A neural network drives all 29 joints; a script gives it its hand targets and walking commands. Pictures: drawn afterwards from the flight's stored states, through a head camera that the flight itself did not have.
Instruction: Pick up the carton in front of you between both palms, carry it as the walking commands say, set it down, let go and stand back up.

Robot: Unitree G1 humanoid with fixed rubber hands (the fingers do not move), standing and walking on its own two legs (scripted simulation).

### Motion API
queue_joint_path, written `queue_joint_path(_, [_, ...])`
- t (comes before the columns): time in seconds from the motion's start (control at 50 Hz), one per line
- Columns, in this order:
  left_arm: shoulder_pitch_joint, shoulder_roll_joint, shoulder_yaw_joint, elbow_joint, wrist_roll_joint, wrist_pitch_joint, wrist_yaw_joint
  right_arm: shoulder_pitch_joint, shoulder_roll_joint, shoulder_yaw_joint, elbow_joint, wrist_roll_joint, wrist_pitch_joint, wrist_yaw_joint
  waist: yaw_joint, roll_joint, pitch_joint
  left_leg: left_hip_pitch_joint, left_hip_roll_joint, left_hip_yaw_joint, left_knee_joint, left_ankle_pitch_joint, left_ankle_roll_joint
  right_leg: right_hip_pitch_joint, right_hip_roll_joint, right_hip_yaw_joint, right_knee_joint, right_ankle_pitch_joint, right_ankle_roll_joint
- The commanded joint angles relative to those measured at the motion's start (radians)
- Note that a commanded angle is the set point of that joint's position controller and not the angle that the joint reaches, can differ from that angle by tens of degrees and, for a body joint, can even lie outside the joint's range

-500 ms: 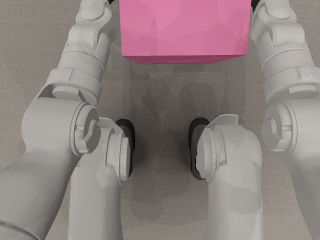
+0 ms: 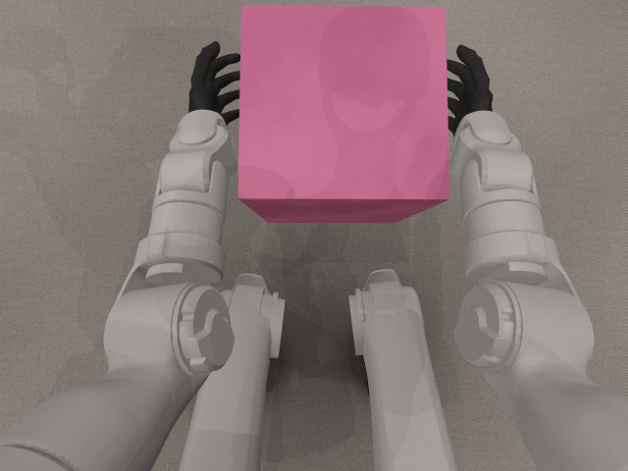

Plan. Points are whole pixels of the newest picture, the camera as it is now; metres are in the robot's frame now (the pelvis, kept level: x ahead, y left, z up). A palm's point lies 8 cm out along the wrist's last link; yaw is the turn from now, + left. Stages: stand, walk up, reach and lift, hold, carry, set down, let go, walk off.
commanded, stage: reach and lift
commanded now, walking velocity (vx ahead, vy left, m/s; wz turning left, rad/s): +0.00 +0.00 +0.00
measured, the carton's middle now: (336, 139) +0.50 -0.04 -0.14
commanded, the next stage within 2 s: none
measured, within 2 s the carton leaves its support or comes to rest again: neither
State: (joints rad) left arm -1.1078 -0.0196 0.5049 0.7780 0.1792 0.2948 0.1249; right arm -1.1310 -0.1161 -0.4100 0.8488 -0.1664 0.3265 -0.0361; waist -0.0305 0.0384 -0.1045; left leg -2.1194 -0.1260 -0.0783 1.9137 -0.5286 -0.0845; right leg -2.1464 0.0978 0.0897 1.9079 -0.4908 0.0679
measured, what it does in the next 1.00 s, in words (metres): rises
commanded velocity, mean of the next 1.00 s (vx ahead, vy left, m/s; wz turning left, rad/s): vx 0.00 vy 0.00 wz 0.00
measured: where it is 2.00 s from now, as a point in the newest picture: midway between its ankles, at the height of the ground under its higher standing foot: (315, 374)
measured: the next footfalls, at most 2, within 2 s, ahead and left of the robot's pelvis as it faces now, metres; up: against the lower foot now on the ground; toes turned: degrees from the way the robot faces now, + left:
none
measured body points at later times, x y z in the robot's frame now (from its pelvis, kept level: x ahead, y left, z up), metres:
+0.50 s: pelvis +0.03 +0.00 +0.12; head +0.23 -0.02 +0.53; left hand +0.49 +0.12 +0.07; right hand +0.48 -0.18 +0.07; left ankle +0.12 +0.13 -0.41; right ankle +0.12 -0.13 -0.41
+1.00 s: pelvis +0.09 +0.00 +0.27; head +0.17 -0.01 +0.71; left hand +0.45 +0.13 +0.23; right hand +0.43 -0.17 +0.22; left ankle +0.12 +0.13 -0.41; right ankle +0.12 -0.13 -0.41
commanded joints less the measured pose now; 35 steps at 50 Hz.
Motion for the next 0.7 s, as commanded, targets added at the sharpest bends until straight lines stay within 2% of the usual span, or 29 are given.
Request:
queue_joint_path(0.0, [-0.646, -0.992, -0.430, 0.043, -0.072, 0.004, -0.244, -0.599, 1.037, 0.366, -0.020, 0.083, -0.010, 0.258, -0.022, -0.039, -0.927, 0.452, -0.076, 0.181, -0.245, 0.035, 0.055, 0.582, 0.059, -0.184, -0.258, 0.055, -0.044])
queue_joint_path(0.08, [-0.620, -1.027, -0.450, 0.026, -0.077, 0.015, -0.259, -0.575, 1.059, 0.376, -0.048, 0.078, 0.000, 0.263, -0.032, -0.034, -0.993, 0.519, -0.077, 0.176, -0.304, 0.052, 0.052, 0.672, 0.060, -0.180, -0.314, 0.080, -0.045])
queue_joint_path(0.28, [-0.480, -1.115, -0.611, -0.073, -0.150, 0.036, -0.279, -0.462, 1.167, 0.545, -0.182, 0.154, 0.020, 0.262, -0.019, -0.052, -1.100, 0.722, -0.079, 0.161, -0.431, 0.160, 0.045, 0.919, 0.064, -0.169, -0.431, 0.206, -0.028])
queue_joint_path(0.4, [-0.364, -1.143, -0.669, -0.092, -0.171, 0.034, -0.281, -0.349, 1.199, 0.598, -0.203, 0.172, 0.017, 0.253, -0.013, -0.051, -1.030, 0.830, -0.077, 0.138, -0.527, 0.184, 0.042, 1.021, 0.066, -0.151, -0.520, 0.230, -0.026])
queue_joint_path(0.68, [-0.071, -1.158, -0.683, -0.080, -0.128, -0.002, -0.279, -0.070, 1.225, 0.597, -0.191, 0.127, -0.026, 0.240, 0.000, -0.037, -0.795, 1.112, -0.050, 0.062, -0.810, 0.246, 0.054, 1.284, 0.053, -0.086, -0.793, 0.275, -0.043])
